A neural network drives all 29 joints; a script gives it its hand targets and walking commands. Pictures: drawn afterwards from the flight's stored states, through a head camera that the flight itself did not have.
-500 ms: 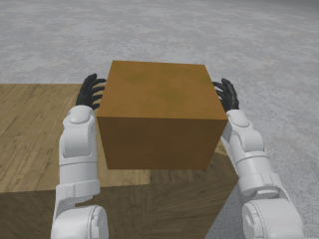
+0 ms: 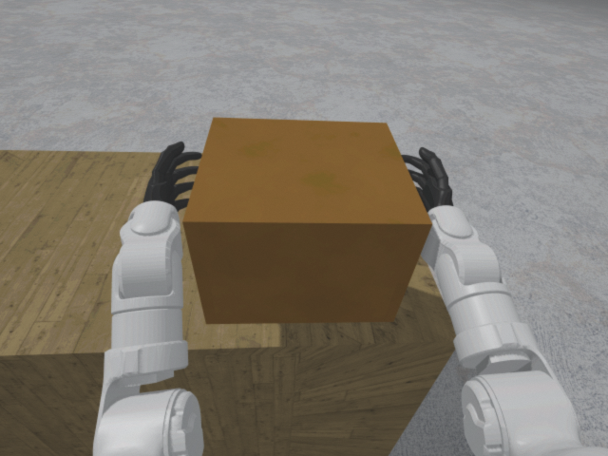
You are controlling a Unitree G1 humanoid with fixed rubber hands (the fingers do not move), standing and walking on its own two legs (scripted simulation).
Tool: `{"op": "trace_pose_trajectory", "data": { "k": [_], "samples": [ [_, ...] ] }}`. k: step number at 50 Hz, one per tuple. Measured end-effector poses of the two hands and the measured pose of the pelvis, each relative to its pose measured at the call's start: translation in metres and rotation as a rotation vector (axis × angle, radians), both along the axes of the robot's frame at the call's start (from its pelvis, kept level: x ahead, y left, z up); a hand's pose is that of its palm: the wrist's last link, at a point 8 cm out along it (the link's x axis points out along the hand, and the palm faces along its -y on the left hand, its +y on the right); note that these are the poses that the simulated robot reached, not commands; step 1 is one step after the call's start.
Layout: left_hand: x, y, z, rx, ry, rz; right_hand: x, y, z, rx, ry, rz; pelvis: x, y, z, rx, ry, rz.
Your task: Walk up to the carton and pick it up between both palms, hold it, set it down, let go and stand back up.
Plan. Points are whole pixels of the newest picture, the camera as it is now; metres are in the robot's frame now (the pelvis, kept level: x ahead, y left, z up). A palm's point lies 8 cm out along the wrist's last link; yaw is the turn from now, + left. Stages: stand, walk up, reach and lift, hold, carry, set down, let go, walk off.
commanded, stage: hold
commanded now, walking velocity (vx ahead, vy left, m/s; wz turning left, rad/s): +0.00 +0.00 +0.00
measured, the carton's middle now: (301, 217) +0.39 +0.01 +0.15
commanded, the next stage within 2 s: none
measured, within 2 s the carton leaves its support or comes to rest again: neither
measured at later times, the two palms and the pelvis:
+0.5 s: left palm (174, 194) +0.36 +0.17 +0.21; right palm (449, 208) +0.35 -0.18 +0.19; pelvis +0.00 +0.00 +0.00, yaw -1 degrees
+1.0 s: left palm (169, 196) +0.36 +0.18 +0.20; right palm (443, 208) +0.35 -0.17 +0.19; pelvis +0.00 +0.00 +0.00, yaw +0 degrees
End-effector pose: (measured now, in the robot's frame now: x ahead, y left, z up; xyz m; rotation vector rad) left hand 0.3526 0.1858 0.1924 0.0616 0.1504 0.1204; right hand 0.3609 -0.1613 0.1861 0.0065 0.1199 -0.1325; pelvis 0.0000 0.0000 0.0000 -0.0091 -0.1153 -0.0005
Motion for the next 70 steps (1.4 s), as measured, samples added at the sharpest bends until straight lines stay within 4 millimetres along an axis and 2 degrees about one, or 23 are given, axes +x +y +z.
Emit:
{"op": "trace_pose_trajectory", "data": {
  "k": [11,25,44,70],
  "samples": [
    [0.002,-0.003,-0.001,-0.003,-0.001,-0.008,-0.001,-0.003,0.001,-0.001,-0.001,-0.008,0.000,-0.001,0.000,0.000,0.000,0.009],
    [0.003,-0.015,0.013,-0.006,-0.030,-0.035,-0.010,-0.015,0.008,0.013,-0.030,-0.039,0.002,0.000,0.000,0.003,-0.009,-0.009],
    [0.002,-0.008,0.010,0.000,-0.028,-0.029,-0.009,-0.008,0.004,0.011,-0.028,-0.033,0.001,0.003,0.000,0.001,-0.008,-0.005],
    [0.002,-0.013,0.008,-0.009,-0.027,-0.033,-0.010,-0.013,0.003,0.012,-0.026,-0.038,0.005,0.002,0.000,0.002,-0.017,-0.009]
  ]
}}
